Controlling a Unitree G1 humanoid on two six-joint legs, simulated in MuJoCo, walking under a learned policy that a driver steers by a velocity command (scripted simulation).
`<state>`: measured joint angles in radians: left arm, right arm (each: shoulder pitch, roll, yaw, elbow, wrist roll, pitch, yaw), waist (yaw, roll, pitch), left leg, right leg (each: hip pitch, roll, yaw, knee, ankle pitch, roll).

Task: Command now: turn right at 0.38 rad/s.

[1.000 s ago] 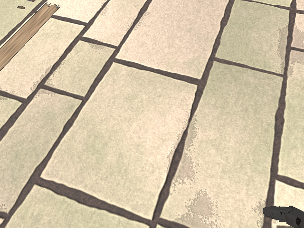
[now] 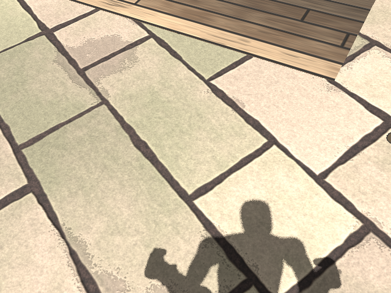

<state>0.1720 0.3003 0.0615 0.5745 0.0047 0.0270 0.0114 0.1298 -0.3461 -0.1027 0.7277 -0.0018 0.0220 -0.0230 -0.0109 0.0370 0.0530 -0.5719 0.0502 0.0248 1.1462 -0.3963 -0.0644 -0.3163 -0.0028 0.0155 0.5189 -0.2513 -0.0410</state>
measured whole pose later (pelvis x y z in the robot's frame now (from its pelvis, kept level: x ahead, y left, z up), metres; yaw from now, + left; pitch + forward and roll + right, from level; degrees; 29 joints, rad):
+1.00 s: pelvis +0.12 -0.03 -0.01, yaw +0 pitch +2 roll +0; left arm 0.21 0.27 0.06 0.74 0.05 -0.08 -0.02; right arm 0.39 -0.30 -0.08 0.85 -0.02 -0.03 0.01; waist -0.01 0.03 -0.02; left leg -0.27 0.03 -0.10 0.80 -0.46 0.09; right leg -0.34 -0.03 -0.07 0.59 -0.28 -0.01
